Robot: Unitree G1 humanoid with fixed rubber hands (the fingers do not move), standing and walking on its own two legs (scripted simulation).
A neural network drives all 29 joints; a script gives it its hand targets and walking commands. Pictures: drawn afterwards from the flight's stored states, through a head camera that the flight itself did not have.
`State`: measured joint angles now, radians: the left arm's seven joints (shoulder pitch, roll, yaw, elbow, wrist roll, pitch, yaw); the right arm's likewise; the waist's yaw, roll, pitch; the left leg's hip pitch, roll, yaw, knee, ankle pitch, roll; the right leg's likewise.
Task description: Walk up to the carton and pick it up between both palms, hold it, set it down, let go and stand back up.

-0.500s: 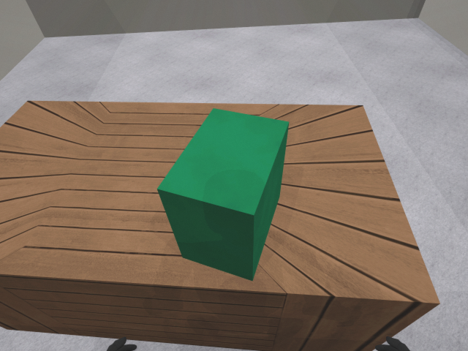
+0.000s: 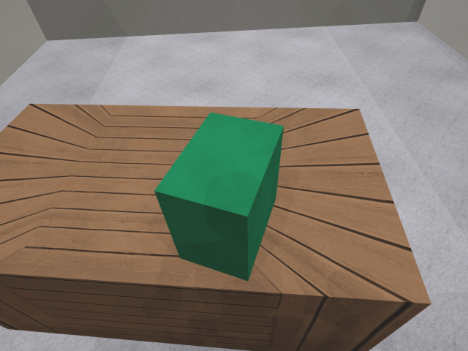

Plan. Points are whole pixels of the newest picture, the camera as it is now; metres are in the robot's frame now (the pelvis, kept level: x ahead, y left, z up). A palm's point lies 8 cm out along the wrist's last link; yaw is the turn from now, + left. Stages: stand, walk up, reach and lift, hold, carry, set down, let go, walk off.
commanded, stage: stand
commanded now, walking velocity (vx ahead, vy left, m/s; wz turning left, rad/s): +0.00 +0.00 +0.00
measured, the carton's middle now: (228, 195) +0.48 +0.04 -0.05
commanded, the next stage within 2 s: none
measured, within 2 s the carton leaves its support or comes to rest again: neither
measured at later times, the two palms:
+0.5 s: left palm out of the picture +0.10 +0.28 -0.12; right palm out of the picture +0.08 -0.27 -0.11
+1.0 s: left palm out of the picture +0.08 +0.29 -0.12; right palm out of the picture +0.08 -0.26 -0.11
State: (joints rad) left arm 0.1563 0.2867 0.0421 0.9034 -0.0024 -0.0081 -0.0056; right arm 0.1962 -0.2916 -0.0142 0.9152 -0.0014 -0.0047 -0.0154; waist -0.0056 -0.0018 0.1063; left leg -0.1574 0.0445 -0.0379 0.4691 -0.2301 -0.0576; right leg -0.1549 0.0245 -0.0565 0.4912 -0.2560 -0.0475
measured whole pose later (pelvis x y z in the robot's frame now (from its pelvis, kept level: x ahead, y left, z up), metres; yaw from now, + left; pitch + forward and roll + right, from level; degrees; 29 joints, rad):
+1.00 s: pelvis +0.02 +0.02 +0.01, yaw -1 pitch -4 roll +0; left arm 0.16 0.29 0.04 1.07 -0.01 -0.02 0.01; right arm 0.15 -0.29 -0.01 1.08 0.00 -0.01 -0.03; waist 0.01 -0.02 0.08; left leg -0.09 0.04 -0.01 0.36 -0.21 -0.04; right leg -0.08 0.01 -0.03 0.37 -0.22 -0.02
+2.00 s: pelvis +0.02 +0.02 +0.01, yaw -1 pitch -4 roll +0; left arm 0.17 0.29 0.05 1.09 -0.01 -0.02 0.02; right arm 0.18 -0.29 -0.02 1.11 0.01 -0.02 -0.03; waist 0.00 -0.01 0.08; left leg -0.07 0.04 0.00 0.33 -0.19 -0.04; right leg -0.07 0.01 -0.03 0.35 -0.20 -0.02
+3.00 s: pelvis +0.00 +0.08 -0.02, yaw -3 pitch -4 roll +1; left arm 0.25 0.39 0.06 0.85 0.02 0.00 0.09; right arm 0.15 -0.33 -0.11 0.89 -0.06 0.05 0.03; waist 0.02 -0.05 0.20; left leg -0.25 -0.01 0.01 0.64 -0.30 0.00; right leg -0.29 -0.08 0.05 0.71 -0.37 0.03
